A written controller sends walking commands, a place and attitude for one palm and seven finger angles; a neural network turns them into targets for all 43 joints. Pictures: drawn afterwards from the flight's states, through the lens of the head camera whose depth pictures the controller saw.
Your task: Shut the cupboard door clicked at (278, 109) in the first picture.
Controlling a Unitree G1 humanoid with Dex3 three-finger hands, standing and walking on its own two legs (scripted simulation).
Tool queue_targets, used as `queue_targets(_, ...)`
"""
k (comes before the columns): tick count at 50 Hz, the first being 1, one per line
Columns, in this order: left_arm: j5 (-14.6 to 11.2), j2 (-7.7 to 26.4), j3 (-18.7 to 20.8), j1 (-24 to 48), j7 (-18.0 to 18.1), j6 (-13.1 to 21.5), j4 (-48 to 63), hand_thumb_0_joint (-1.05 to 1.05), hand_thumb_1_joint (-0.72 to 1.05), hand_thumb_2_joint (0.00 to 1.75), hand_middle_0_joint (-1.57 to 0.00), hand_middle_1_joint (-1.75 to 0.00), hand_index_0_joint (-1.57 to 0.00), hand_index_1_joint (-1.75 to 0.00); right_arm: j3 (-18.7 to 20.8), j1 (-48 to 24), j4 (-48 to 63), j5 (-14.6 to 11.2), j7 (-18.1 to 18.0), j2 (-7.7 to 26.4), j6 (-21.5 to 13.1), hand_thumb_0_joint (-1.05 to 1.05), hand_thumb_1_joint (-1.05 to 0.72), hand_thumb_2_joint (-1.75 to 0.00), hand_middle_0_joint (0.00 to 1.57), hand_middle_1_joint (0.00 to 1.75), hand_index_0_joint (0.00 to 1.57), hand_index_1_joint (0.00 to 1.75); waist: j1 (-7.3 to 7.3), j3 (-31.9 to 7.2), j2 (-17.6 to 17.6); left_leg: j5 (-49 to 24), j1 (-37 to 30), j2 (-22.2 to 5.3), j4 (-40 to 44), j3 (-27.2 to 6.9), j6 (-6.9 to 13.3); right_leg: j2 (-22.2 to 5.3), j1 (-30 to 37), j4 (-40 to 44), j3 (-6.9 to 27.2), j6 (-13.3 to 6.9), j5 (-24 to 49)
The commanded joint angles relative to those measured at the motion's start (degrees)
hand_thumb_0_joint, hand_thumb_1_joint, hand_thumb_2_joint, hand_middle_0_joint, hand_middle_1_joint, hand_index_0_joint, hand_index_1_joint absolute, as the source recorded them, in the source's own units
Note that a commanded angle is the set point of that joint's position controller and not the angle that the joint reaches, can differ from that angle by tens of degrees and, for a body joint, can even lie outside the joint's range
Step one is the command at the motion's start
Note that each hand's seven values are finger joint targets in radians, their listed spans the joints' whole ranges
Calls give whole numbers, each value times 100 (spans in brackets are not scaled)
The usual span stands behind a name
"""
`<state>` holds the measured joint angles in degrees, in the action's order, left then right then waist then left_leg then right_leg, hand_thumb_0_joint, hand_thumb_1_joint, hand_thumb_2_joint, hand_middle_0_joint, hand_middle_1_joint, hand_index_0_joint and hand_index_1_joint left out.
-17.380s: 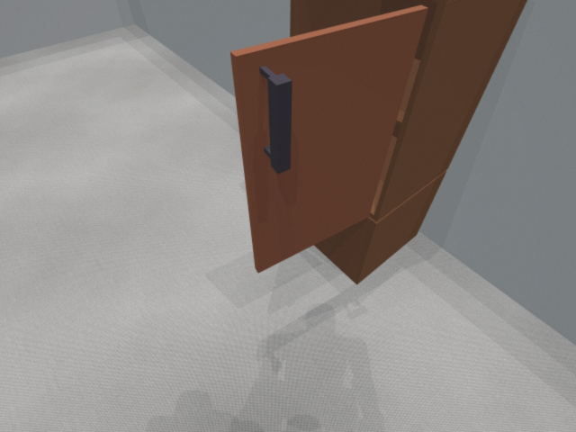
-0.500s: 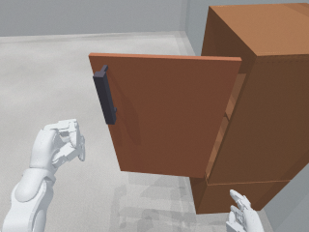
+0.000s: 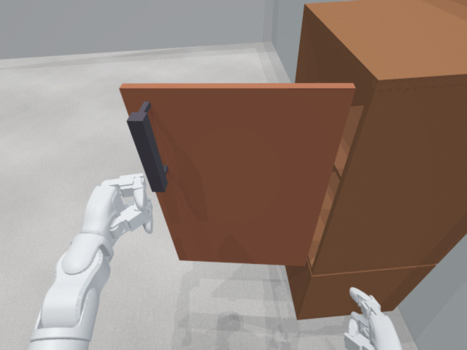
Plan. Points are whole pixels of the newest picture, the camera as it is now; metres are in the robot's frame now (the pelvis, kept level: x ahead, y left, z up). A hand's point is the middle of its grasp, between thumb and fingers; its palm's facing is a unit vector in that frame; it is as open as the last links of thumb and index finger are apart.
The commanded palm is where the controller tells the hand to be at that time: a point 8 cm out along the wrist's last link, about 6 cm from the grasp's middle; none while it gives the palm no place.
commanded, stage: bring the fist close to the handle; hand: left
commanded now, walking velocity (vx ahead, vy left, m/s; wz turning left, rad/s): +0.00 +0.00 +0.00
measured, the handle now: (153, 148) +0.43 +0.18 +0.15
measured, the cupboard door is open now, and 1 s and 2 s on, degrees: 82 81 62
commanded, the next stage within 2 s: push the door shut along its arc in 0.68 s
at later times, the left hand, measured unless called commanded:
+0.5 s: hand (151, 191) +0.32 +0.16 +0.15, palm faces +0.04 -1.00 -0.05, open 3.1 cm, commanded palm +0.30 +0.20 +0.15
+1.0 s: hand (153, 178) +0.35 +0.16 +0.15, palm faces -0.01 -1.00 -0.07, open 3.1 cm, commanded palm +0.33 +0.20 +0.15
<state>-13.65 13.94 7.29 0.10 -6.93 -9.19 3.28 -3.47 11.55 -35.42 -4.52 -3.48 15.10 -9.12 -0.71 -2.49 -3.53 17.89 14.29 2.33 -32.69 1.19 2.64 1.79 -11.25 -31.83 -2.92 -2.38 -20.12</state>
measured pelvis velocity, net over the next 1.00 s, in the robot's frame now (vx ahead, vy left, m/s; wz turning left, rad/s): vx -0.01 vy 0.00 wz -0.01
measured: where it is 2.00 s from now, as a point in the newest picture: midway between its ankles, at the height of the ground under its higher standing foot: outside the picture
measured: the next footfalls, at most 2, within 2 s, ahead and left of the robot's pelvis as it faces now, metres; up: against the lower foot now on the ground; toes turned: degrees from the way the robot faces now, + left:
none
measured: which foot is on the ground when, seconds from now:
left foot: down 0.00-1.00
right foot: down 0.00-1.00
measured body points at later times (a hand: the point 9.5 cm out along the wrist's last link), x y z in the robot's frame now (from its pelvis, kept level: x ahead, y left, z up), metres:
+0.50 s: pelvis +0.00 -0.01 +0.00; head -0.02 -0.02 +0.45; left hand +0.31 +0.21 +0.15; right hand +0.17 -0.25 -0.08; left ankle +0.00 +0.09 -0.73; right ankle -0.03 -0.09 -0.73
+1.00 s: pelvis -0.01 +0.00 +0.00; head -0.02 -0.01 +0.45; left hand +0.34 +0.21 +0.15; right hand +0.15 -0.24 -0.09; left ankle +0.00 +0.09 -0.73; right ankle -0.03 -0.09 -0.73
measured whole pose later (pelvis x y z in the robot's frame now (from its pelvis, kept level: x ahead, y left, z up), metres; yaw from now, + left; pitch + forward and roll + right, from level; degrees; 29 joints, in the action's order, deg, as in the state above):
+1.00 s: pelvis -0.01 +0.00 +0.00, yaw +0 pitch -1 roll +0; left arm -12.1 16.4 8.0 18.3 -6.2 -4.7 -16.3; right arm -3.9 11.3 -36.9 -4.7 -3.0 14.8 -5.0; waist 0.9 -1.4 -2.4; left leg 16.3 14.3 2.1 -31.3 1.6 2.7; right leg 2.0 -11.5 -30.6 -2.5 -2.5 -18.4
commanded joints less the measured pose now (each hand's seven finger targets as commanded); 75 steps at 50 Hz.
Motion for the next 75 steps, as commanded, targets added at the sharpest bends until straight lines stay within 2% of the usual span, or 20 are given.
queue_targets(1,-7,1291,727,2464,260,632,1668,0,90,90,-130,-150,-130,-150,236,-827,933,80,-79,592,-330,0,-90,-90,20,30,20,30,29,-1162,487,-1509,-879,-258,310,-298,-5,-221,-187,492,215,201,1770)
queue_targets(5,30,1158,737,2740,401,1017,1287,0,90,90,-130,-150,-130,-150,205,-822,788,104,-20,504,-329,0,-90,-90,20,30,20,30,21,-1400,85,-1883,-1068,-261,311,-248,-53,-202,-48,371,185,129,2089)
queue_targets(12,-7,597,278,2111,15,304,-246,0,90,90,-130,-150,-130,-150,271,-716,848,-34,59,626,-59,0,-90,-90,20,30,20,30,45,-751,585,-1633,-541,-207,318,-193,-34,-273,-147,549,239,255,2466)
queue_targets(15,-58,695,373,2357,-14,344,291,0,90,90,-130,-150,-130,-150,300,-774,1005,-27,45,621,-46,0,-90,-90,20,30,20,30,21,-1101,606,-1770,-689,-188,291,-197,-13,-260,-28,492,220,251,2610)
queue_targets(20,-1,1200,807,2857,287,1022,1144,0,90,90,-130,-150,-130,-150,272,-789,976,85,45,543,-146,0,-90,-90,20,30,20,30,-38,-1560,315,-2060,-986,-215,290,-163,-21,-233,149,373,252,189,2715)
queue_targets(21,52,1461,963,2873,362,1115,1100,0,90,90,-130,-150,-130,-150,272,-744,887,109,41,581,-136,0,-90,-90,20,30,20,30,-23,-1462,415,-2003,-958,-242,288,-162,-12,-231,124,412,273,195,2622)
queue_targets(25,97,1041,652,2595,349,1025,533,0,90,90,-130,-150,-130,-150,265,-780,818,61,70,558,-107,0,-90,-90,20,30,20,30,35,-1008,120,-1698,-860,-239,368,-139,-42,-210,-124,513,262,164,2214)
queue_targets(28,41,939,550,2406,181,668,-51,0,90,90,-130,-150,-130,-150,281,-782,819,-10,57,624,-3,0,-90,-90,20,30,20,30,55,-667,329,-1319,-631,-225,416,-165,-35,-230,-242,660,305,207,1914)
queue_targets(32,-45,624,206,2663,17,497,92,0,90,90,-130,-150,-130,-150,283,-854,932,-41,20,614,17,0,-90,-90,20,30,20,30,106,-779,398,-1168,-727,-214,436,-222,-6,-208,-318,704,260,198,1613)
queue_targets(34,-68,633,201,3026,60,619,391,0,90,90,-130,-150,-130,-150,273,-849,958,-14,-2,603,-22,0,-90,-90,20,30,20,30,127,-1029,387,-1259,-878,-213,432,-270,0,-192,-300,644,217,165,1620)
queue_targets(36,-31,1189,633,3194,187,824,469,0,90,90,-130,-150,-130,-150,281,-801,854,32,-24,645,-41,0,-90,-90,20,30,20,30,85,-1127,514,-1287,-903,-251,417,-271,3,-191,-232,654,265,167,1605)
queue_targets(37,-19,926,421,3318,217,920,582,0,90,90,-130,-150,-130,-150,253,-854,896,43,-15,574,-53,0,-90,-90,20,30,20,30,103,-1185,417,-1315,-957,-237,451,-263,12,-191,-222,619,257,158,1602)
queue_targets(40,65,1169,665,3347,351,1097,449,0,90,90,-130,-150,-130,-150,254,-805,805,67,18,572,-82,0,-90,-90,20,30,20,30,51,-1266,260,-1460,-1011,-258,463,-264,-28,-184,-153,548,236,114,1689)
queue_targets(46,137,1140,435,3708,135,786,-841,0,90,90,-130,-150,-130,-150,251,-698,665,-3,2,686,91,0,-90,-90,20,30,20,30,212,-636,368,-986,-716,-250,509,-294,-15,-197,-486,728,300,132,1254)
queue_targets(57,39,1053,208,4902,-325,1175,-1321,0,90,90,-130,-150,-130,-150,319,-371,676,10,6,725,89,0,-90,-90,20,30,20,30,311,-1557,352,-1827,-1141,-236,355,-348,5,-181,-354,469,233,64,1995)
queue_targets(62,74,1083,160,5278,-408,1275,-1787,0,90,90,-130,-150,-130,-150,337,-245,592,19,33,768,108,0,-90,-90,20,30,20,30,363,-1340,314,-1756,-1062,-242,346,-378,5,-174,-540,472,223,50,1876)
queue_targets(66,76,1826,870,5263,-391,1310,-2327,0,90,90,-130,-150,-130,-150,351,-106,527,57,17,870,201,0,-90,-90,20,30,20,30,242,-1366,584,-1758,-800,-217,355,-314,20,-200,-283,488,278,56,2039)
queue_targets(69,99,1387,405,5858,-547,1419,-2487,0,90,90,-130,-150,-130,-150,353,-52,536,34,32,807,198,0,-90,-90,20,30,20,30,415,-1388,353,-1902,-913,-207,291,-316,29,-185,-457,406,259,49,2198)
queue_targets(71,130,1716,657,5799,-600,1487,-2782,0,90,90,-130,-150,-130,-150,380,54,508,49,24,875,228,0,-90,-90,20,30,20,30,387,-1466,451,-1828,-891,-216,262,-309,40,-182,-443,418,281,48,2089)
queue_targets(75,118,1415,334,6381,-793,1646,-2958,0,90,90,-130,-150,-130,-150,403,190,487,49,47,874,194,0,-90,-90,20,30,20,30,537,-1756,126,-2088,-1175,-213,170,-371,20,-158,-657,314,252,23,2237)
